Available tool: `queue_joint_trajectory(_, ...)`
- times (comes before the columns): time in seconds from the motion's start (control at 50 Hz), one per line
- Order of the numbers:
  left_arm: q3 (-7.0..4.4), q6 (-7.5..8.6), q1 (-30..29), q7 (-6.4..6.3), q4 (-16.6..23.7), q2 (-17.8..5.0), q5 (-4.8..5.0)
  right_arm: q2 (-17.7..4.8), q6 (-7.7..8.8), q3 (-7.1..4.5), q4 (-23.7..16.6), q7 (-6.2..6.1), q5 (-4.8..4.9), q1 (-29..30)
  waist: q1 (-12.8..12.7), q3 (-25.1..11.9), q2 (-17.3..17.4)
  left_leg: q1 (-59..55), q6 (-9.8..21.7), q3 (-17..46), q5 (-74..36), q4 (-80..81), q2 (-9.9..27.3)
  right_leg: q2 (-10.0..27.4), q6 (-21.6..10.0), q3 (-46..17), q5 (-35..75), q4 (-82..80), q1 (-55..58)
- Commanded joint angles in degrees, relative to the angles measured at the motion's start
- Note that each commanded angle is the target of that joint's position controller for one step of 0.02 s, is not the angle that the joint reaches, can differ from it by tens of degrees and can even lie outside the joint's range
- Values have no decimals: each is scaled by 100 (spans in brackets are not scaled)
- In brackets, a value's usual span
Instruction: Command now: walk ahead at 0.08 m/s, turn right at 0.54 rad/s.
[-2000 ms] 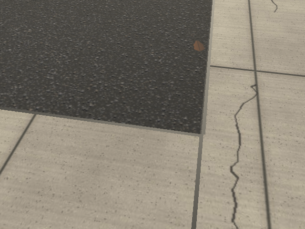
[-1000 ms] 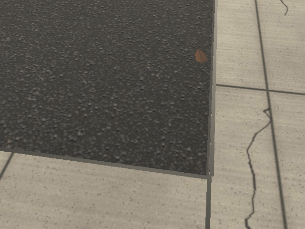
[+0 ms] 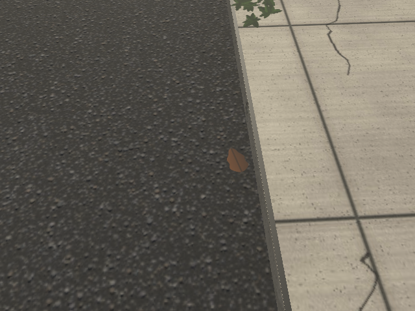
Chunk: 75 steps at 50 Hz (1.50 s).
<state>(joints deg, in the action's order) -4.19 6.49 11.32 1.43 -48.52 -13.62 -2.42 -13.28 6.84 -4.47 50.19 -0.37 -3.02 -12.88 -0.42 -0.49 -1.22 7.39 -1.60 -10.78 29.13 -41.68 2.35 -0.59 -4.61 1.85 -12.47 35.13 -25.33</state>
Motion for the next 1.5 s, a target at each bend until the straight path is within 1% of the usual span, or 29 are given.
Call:
queue_joint_trajectory(0.02, -502, 322, 1931, -199, -259, -1478, -249, -430, 40, -10, -1204, 129, 205, 936, -735, -1270, -207, 3170, -185, 1599, 1647, -3060, -321, 1969, -2109, -3093, 5170, -1211, 3816)
queue_joint_trajectory(0.08, -309, 195, 574, -149, -51, -681, 143, -618, -110, -40, -994, -163, -40, 211, 177, -402, -117, 2267, -115, 1759, 752, -2665, 235, 1444, -1683, -2099, 4375, -1693, 1425)
queue_joint_trajectory(0.14, -301, 61, 317, -13, 299, -863, 61, -509, -252, 6, -968, -148, -15, -59, 417, -577, -99, 1589, -252, 1422, -481, -2220, -27, 1013, -1504, -1660, 3883, -1883, 670)
queue_joint_trajectory(0.26, -308, 202, 461, 97, 766, -1097, 91, -665, -611, 59, -1156, -136, 44, 273, 150, -558, -381, 1484, -516, 1358, -757, -996, -27, 1074, -1282, -2167, 2269, -1773, 778)
queue_joint_trajectory(0.4, -127, -17, 468, 92, 1099, -985, 205, -507, -525, 193, -1212, -136, 205, 204, -135, -786, -369, 1310, -216, 1172, -856, 930, -243, 1352, -1179, -2983, 2072, -1063, 1447)
queue_joint_trajectory(0.46, 113, -237, 821, 235, 916, -563, 174, -813, -372, 74, -1314, -45, 288, -51, 36, -933, 88, -581, 855, 1667, -4073, 2351, 393, 500, -313, -2382, 291, -446, 216)
queue_joint_trajectory(0.48, 146, -223, 866, 185, 1260, -347, 127, -1476, -224, -74, -1520, -7, 164, 44, -115, -887, 1250, -1125, 2543, 3447, -5978, 2434, 1943, -506, 637, -1350, -1812, 641, -1132)
queue_joint_trajectory(0.5, -74, -251, 352, 15, 1299, -1020, -10, -1311, -142, -125, -1429, 18, -140, -43, 280, -697, 332, -744, 2694, 3476, -5424, 2571, 2332, -110, 988, -1344, -2250, 2006, -1404)
queue_joint_trajectory(0.56, -164, -340, 518, -305, 1036, -1009, -72, -481, 17, 197, -1587, 267, 175, 741, -232, -474, 604, 26, 1692, 2174, -6019, 2261, 1122, -206, 1364, -1336, -1296, 3433, -1036)
queue_joint_trajectory(0.68, -98, -369, 1051, 77, 554, -484, 69, -462, -20, 323, -1480, 628, 414, 568, -376, -357, 414, 233, 1075, 1420, -5322, 1482, 654, 463, 1753, -687, -465, 1729, -44)
queue_joint_trajectory(0.76, 17, -442, 718, 135, 642, -511, 357, -797, -192, 212, -1198, 951, 584, 380, -200, -327, 584, 204, 498, 2106, -4215, 1231, 736, 485, 1391, -312, 779, -441, 1127)
queue_joint_trajectory(0.86, -50, -373, 157, -58, 900, -846, 92, -1166, -101, -74, -1294, 397, 218, 501, 249, 395, 769, 326, 1242, 2685, 1626, 2531, 1082, 278, 521, -296, -1689, -514, -43)
queue_joint_trajectory(0.9, 103, -298, 187, -130, 999, -425, 28, -811, 0, 4, -1253, 199, 339, 442, 249, 421, 911, 292, 1703, 3181, 1621, 2892, 1495, 217, 473, -88, -1375, -141, 149)
queue_joint_trajectory(0.96, 33, -481, 940, -70, 606, -398, 87, -771, -664, 36, -1142, 199, 189, 626, -76, -181, 936, 104, 913, 1856, -1088, 2076, 532, 39, 152, 96, -333, -897, 1405)
queue_joint_trajectory(1.04, -221, -599, 1309, -81, 437, -1216, 204, -516, -678, 154, -1256, 272, 54, 774, -251, 708, -1149, 1922, 527, 527, -388, 405, -551, 1449, -521, -2104, -1034, -2169, 2266)
queue_joint_trajectory(1.08, -202, -576, 1359, -99, 349, -1133, 175, -641, -603, 104, -1325, 260, 115, 910, -345, 934, -930, 2293, 585, 787, -37, 123, -314, 1754, -725, -2277, -357, -2317, 2412)
queue_joint_trajectory(1.1, -226, -450, 1309, -189, 377, -1208, 551, -596, -389, 57, -1431, 180, 651, 1089, -228, 894, -670, 2604, 649, 1031, -167, -96, -118, 1943, -894, -2417, 53, -2100, 2460)
queue_joint_trajectory(1.12, -228, -397, 1250, -231, 339, -1217, 563, -604, -289, 88, -1407, 160, 689, 1035, -214, 745, -642, 2733, 675, 1103, -124, -112, 9, 2028, -931, -2283, 289, -2121, 2673)
queue_joint_trajectory(1.2, -225, -323, 424, -225, 603, -1125, 402, -736, -214, -31, -903, 253, 391, 27, 165, 166, -549, 1133, 519, 833, -1458, -383, -14, 1509, -775, -1205, 603, -1894, 1566)
queue_joint_trajectory(1.26, -127, -284, -338, -160, 824, -914, 406, -939, -201, -237, -360, 263, 408, -1546, 1130, 21, -124, -813, 543, 396, -1882, 693, -486, 809, -383, -523, 1427, 180, 268)
queue_joint_trajectory(1.28, -72, -201, -598, -199, 1027, -722, 402, -1450, -171, -376, -195, 238, 323, -2321, 1433, -23, 936, -1329, 955, 1774, -1556, 1604, 283, 219, -16, -78, 839, 2537, -619)
queue_joint_trajectory(1.3, 62, -77, 84, -174, 1110, -279, 326, -1552, -82, -238, -410, 301, 358, -2020, 748, -150, 1990, -1524, 1498, 4081, -2120, 2077, 1312, -269, -12, -713, -2156, 4056, -1795)
queue_joint_trajectory(1.32, 35, 14, 480, -128, 1133, -407, 698, -1461, -19, -206, -492, 374, 439, -1514, 273, 18, 1765, -1315, 2180, 5615, -963, 3075, 2063, -197, -171, -1088, -1828, 4379, -2705)
queue_joint_trajectory(1.34, -62, -32, -148, -150, 1174, -873, 778, -1130, 10, -112, -622, 407, 454, -1045, 209, 565, 686, -862, 2105, 5074, -708, 3059, 2064, 218, -262, -1013, -1339, 4379, -2944)
queue_joint_trajectory(1.36, -104, -246, -313, -139, 832, -1009, -57, -1122, -179, -103, -683, 269, 79, -709, 59, 688, -399, -165, 1666, 3960, -971, 3029, 1710, 453, -41, -815, -623, 3409, -2081)
queue_joint_trajectory(1.4, -10, -500, -203, -38, 760, -665, -177, -1177, -262, -81, -592, 145, 94, -634, -68, 789, 298, 462, 1451, 2938, -1858, 3328, 1183, 566, 273, -486, -155, 2702, -1262)
queue_joint_trajectory(1.44, 42, -638, -302, 47, 730, -552, -62, -1096, -236, -59, -407, 142, 120, -879, -28, 694, 555, 423, 1505, 2373, -2843, 3429, 1053, 571, 337, -296, 488, 2528, -1011)
queue_joint_trajectory(1.46, -34, -468, -498, -38, 830, -678, 533, -896, -141, -39, -485, 93, 383, -808, 61, 432, 239, -78, 1538, 2361, -2751, 3215, 1090, 693, 267, -635, 908, 2474, -1424)
queue_joint_trajectory(1.5, -16, -239, -943, -24, 922, -665, 460, -921, -55, -31, -237, -3, 444, -1338, 244, 385, 290, -1144, 1501, 2316, -2858, 3080, 1252, 721, 259, -819, 1389, 1853, -2401)
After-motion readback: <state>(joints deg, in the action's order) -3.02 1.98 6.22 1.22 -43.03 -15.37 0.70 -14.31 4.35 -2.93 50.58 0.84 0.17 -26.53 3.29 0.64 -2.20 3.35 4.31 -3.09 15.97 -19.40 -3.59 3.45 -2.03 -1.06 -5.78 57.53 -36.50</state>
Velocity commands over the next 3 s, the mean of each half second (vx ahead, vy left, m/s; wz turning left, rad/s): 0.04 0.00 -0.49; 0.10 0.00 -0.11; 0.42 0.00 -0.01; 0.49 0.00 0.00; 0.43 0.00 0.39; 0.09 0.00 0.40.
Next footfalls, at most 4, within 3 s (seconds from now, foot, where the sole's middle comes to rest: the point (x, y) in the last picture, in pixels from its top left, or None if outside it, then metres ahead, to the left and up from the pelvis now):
0.44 left None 0.08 0.15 -0.76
0.74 right None -0.02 -0.07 -0.76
1.26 left None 0.15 0.13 -0.76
1.78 right None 0.47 -0.24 -0.76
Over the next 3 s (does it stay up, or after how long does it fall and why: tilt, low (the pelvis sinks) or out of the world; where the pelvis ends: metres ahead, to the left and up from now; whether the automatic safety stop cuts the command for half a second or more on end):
stays up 0.82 -0.15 -0.05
